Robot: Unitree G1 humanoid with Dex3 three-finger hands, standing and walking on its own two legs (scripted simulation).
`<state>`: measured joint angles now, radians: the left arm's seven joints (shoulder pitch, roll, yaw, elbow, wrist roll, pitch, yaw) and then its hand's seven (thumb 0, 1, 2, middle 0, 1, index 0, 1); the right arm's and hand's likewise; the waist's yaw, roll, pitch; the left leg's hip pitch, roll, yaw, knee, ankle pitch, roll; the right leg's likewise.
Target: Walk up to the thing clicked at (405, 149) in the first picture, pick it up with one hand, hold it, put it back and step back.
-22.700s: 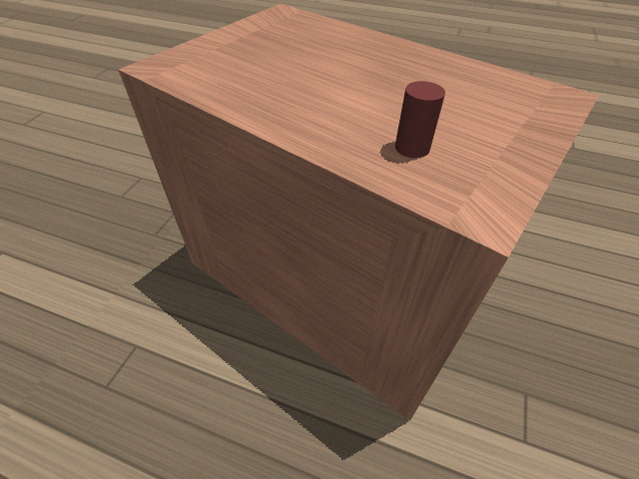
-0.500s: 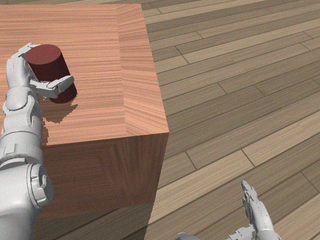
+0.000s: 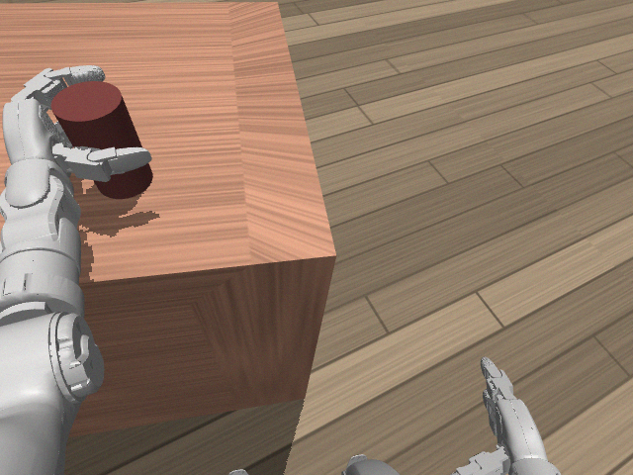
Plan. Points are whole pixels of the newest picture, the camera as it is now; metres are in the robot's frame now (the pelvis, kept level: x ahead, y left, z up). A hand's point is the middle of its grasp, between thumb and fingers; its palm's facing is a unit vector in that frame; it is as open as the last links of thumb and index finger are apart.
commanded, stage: open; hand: left
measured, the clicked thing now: (108, 144) +0.51 +0.20 +0.13
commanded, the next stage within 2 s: withdraw in 0.14 s
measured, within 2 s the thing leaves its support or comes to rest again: neither
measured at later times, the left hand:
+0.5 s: hand (65, 95) +0.52 +0.23 +0.19, palm faces +0.25 -0.97 +0.03, open 17.5 cm
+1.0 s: hand out of the picture +0.43 +0.34 +0.25, palm faces +0.42 -0.88 -0.23, open 17.6 cm
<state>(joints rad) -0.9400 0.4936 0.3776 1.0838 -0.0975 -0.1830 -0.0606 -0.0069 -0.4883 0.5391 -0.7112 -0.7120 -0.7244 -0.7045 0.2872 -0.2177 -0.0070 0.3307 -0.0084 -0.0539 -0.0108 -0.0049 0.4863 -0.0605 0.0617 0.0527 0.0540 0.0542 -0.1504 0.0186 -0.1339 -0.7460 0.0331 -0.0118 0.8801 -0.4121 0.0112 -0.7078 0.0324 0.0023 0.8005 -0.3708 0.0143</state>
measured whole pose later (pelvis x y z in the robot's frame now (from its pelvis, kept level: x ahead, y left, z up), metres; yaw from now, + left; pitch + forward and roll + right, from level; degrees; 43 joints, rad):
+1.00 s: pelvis +0.01 +0.00 +0.03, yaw +2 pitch +8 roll -1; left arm -0.82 0.70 0.41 0.88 -0.01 0.04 -0.13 -0.01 -0.57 0.03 -0.06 -0.06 -0.07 -0.05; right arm 0.33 -0.24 -0.01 0.41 0.06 -0.04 0.00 -0.01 0.55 -0.06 0.06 0.06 0.06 0.06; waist -0.03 0.02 -0.10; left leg -0.46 0.00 -0.01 0.67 -0.34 0.01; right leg -0.44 0.00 0.00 0.64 -0.33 0.01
